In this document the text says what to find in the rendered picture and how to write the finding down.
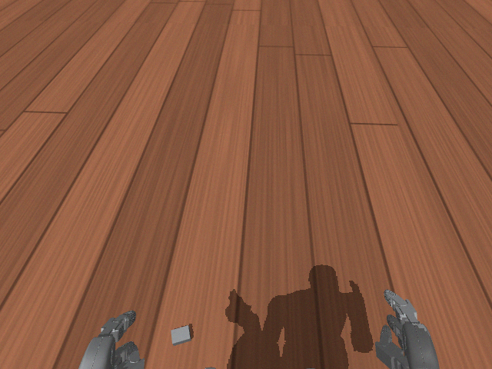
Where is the small box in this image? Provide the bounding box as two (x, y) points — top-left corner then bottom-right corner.
(171, 325), (191, 346)

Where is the right robot hand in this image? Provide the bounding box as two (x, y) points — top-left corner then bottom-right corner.
(375, 289), (440, 369)

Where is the left robot hand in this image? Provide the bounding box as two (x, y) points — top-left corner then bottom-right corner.
(78, 311), (145, 369)

